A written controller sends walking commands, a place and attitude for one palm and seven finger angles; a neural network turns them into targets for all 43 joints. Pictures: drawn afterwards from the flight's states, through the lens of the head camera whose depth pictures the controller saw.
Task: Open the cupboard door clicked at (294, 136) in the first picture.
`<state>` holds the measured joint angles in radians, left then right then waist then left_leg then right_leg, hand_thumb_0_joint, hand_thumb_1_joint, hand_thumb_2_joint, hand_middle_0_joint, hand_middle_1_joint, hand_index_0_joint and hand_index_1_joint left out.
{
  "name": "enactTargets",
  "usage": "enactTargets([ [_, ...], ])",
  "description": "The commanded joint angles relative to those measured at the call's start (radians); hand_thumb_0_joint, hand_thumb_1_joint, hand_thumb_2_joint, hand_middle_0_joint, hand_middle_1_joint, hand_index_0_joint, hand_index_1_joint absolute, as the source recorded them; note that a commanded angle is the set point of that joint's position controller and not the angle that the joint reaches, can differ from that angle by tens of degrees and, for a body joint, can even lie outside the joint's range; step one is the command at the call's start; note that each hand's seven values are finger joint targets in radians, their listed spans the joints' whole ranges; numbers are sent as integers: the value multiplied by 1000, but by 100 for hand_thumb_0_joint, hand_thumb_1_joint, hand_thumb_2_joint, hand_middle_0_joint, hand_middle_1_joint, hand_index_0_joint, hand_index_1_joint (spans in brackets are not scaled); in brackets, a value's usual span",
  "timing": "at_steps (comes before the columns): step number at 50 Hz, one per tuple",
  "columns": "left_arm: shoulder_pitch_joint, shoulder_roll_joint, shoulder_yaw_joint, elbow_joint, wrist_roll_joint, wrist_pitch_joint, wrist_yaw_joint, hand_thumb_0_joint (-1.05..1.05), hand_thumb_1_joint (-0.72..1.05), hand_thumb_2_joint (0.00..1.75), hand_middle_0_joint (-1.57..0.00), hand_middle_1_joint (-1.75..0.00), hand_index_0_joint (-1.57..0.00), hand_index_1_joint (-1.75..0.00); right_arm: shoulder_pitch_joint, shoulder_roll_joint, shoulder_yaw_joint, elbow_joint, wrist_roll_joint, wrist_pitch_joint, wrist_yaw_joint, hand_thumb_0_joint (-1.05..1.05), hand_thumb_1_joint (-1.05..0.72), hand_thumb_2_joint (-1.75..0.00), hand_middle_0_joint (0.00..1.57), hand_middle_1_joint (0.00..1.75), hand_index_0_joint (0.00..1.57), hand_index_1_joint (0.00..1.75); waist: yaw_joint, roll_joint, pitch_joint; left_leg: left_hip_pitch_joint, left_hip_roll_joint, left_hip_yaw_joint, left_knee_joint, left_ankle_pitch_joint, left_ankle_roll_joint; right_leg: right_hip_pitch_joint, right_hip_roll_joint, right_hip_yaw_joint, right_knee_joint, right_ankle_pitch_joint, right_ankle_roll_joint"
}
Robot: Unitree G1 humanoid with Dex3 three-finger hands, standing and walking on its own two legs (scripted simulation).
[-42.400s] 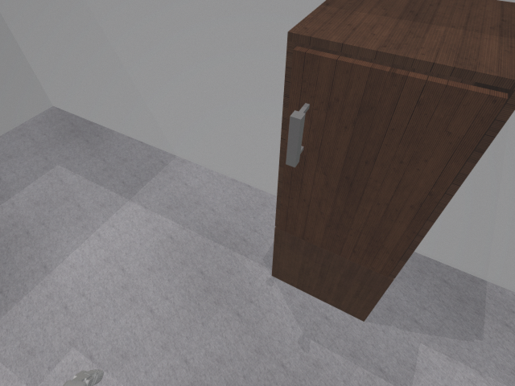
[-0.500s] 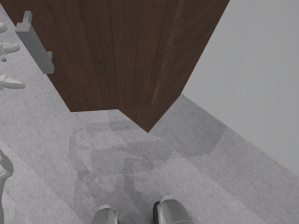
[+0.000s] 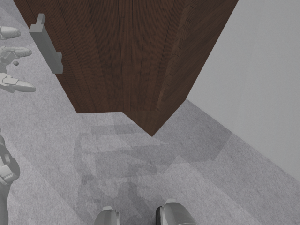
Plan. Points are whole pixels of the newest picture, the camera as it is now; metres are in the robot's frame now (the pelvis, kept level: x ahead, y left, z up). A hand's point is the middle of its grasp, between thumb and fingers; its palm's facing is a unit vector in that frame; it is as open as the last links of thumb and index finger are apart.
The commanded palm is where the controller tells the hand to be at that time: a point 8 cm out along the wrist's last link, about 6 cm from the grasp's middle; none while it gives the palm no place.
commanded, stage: slide the fingers in behind the handle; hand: left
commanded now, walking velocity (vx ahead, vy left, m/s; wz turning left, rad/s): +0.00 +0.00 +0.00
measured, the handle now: (50, 45) +0.54 +0.22 +0.10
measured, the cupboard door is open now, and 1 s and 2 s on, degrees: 46 46 46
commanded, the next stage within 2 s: close the thumb around the handle in 1.64 s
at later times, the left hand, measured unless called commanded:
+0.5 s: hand (32, 60) +0.49 +0.25 +0.10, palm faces +0.00 -1.00 -0.01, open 14.0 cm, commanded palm +0.47 +0.30 +0.10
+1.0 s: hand (47, 63) +0.49 +0.22 +0.10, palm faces +0.00 -1.00 +0.00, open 14.0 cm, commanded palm +0.46 +0.26 +0.10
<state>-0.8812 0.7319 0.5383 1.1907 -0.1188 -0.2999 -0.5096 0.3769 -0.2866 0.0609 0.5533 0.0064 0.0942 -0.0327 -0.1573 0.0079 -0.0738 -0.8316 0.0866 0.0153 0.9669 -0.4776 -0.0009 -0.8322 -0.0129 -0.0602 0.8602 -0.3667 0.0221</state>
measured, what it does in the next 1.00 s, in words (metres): stands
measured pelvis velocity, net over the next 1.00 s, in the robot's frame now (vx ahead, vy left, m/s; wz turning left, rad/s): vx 0.00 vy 0.00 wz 0.01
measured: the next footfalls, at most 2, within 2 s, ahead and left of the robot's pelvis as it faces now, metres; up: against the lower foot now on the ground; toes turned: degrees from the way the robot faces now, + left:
none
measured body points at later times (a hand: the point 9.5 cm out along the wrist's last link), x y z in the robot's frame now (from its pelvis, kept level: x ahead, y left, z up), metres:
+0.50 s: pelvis -0.01 +0.00 +0.00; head +0.12 +0.02 +0.43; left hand +0.49 +0.31 +0.10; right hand -0.01 -0.27 -0.10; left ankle -0.02 +0.11 -0.68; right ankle +0.02 -0.14 -0.68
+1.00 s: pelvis +0.00 +0.00 +0.00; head +0.11 +0.01 +0.44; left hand +0.48 +0.27 +0.10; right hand +0.03 -0.27 -0.11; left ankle -0.02 +0.11 -0.68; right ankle +0.02 -0.14 -0.68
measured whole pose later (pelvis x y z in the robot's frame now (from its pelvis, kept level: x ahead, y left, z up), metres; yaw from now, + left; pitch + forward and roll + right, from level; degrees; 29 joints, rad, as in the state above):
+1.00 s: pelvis +0.00 +0.00 +0.00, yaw +0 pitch +18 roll -2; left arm -0.86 0.54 0.43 1.12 -0.13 -0.33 -0.36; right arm 0.38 -0.28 0.04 0.59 0.00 0.07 -0.02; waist -0.14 0.02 -0.09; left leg -0.79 0.08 0.02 0.94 -0.46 -0.01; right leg -0.80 -0.02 -0.05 0.86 -0.37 0.02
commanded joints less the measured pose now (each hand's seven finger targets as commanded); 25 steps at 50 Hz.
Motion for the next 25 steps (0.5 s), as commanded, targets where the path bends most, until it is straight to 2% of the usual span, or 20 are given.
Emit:
enactTargets([
  [1,-433,328,32,-208,-41,-74,-9,0,-50,30,-30,-120,-30,-120,176,-196,-76,-28,-5,-15,-19,0,-90,-90,20,30,20,30,-4,172,-459,301,-53,-40,-100,481,21,221,64,11,-53,351,-40],
  [2,-401,327,32,-173,-37,-62,-13,0,-50,30,-30,-120,-30,-120,178,-197,-75,-32,-3,-15,-19,0,-90,-90,20,30,20,30,-1,158,-452,277,-57,-37,-103,451,24,223,64,12,-55,335,-40],
  [3,-409,300,2,-165,-35,-52,-16,0,-50,30,-30,-120,-30,-120,177,-195,-72,-29,-1,-16,-21,0,-90,-90,20,30,20,30,-12,146,-427,263,-57,-36,-108,436,26,218,61,11,-59,329,-38],
  [4,-407,297,2,-168,-35,-46,-16,0,-50,30,-30,-120,-30,-120,179,-196,-73,-32,-2,-17,-21,0,-90,-90,20,30,20,30,-7,136,-427,246,-59,-32,-110,411,29,230,61,15,-64,320,-36],
  [7,-444,295,-8,-191,-30,-52,-8,0,-50,30,-30,-120,-30,-120,184,-195,-73,-27,-5,-19,-23,0,-90,-90,20,30,20,30,-10,176,-441,273,-57,-40,-114,407,25,199,59,11,-62,291,-40],
  [8,-453,258,-36,-191,-30,-53,-3,0,-50,30,-30,-120,-30,-120,182,-191,-74,-23,-4,-21,-22,0,-90,-90,20,30,20,30,-23,173,-425,278,-56,-38,-114,389,26,180,60,11,-70,273,-39],
  [9,-453,273,-14,-188,-34,-55,5,0,-50,30,-30,-120,-30,-120,190,-195,-75,-21,-8,-24,-23,0,-90,-90,20,30,20,30,-20,137,-431,266,-54,-42,-115,381,27,192,61,10,-69,268,-38],
  [10,-442,292,9,-178,-42,-60,8,0,-50,30,-30,-120,-30,-120,194,-199,-75,-23,-7,-25,-25,0,-90,-90,20,30,20,30,-13,129,-443,256,-56,-40,-112,386,29,208,63,14,-64,278,-42],
  [13,-496,277,-25,-191,-20,-58,25,0,-50,30,-30,-120,-30,-120,194,-193,-72,-13,-6,-29,-24,0,-90,-90,20,30,20,30,-23,184,-428,255,-57,-41,-116,361,26,183,58,16,-68,252,-40],
  [15,-470,308,17,-207,-21,-68,42,0,-50,30,-30,-120,-30,-120,206,-196,-77,-18,-11,-31,-22,0,-90,-90,20,30,20,30,-7,154,-481,270,-57,-41,-111,397,28,218,62,16,-59,283,-42],
  [16,-464,313,19,-211,-19,-69,46,0,-50,30,-30,-120,-30,-120,202,-193,-76,-18,-9,-30,-21,0,-90,-90,20,30,20,30,-5,170,-501,272,-57,-38,-110,403,26,228,60,21,-60,295,-39],
  [17,-463,293,4,-221,-18,-70,48,0,-50,30,-30,-120,-30,-120,198,-189,-76,-19,-8,-31,-19,0,-90,-90,20,30,20,30,-4,189,-495,277,-58,-35,-112,401,25,222,59,20,-60,294,-39],
  [18,-448,282,2,-207,-17,-66,52,0,-50,30,-30,-120,-30,-120,198,-188,-74,-21,-10,-31,-16,0,-90,-90,20,30,20,30,-2,182,-473,267,-57,-34,-115,400,24,222,60,16,-62,293,-40],
  [19,-437,298,16,-199,-16,-62,56,0,-50,30,-30,-120,-30,-120,198,-191,-75,-22,-9,-29,-15,0,-90,-90,20,30,20,30,-2,153,-460,249,-56,-31,-117,388,27,234,61,17,-65,292,-38],
  [21,-442,316,29,-226,-16,-66,61,0,-50,30,-30,-120,-30,-120,199,-190,-76,-28,-8,-28,-16,0,-90,-90,20,30,20,30,3,155,-494,249,-58,-28,-117,404,29,264,60,23,-61,324,-37],
  [22,-426,299,14,-233,-8,-66,64,0,-50,30,-30,-120,-30,-120,196,-186,-77,-32,-7,-28,-15,0,-90,-90,20,30,20,30,11,186,-488,260,-60,-28,-120,412,25,256,59,21,-61,323,-39],
  [23,-421,278,5,-238,-10,-65,70,0,-50,30,-30,-120,-30,-120,195,-183,-77,-32,-8,-28,-12,0,-90,-90,20,30,20,30,7,191,-476,275,-57,-27,-122,417,25,241,61,16,-63,320,-39],
  [25,-418,236,-12,-256,-26,-71,72,0,-50,30,-30,-120,-30,-120,199,-183,-82,-32,-9,-30,-12,0,-90,-90,20,30,20,30,0,175,-474,303,-54,-31,-122,444,25,230,65,12,-64,328,-42],
])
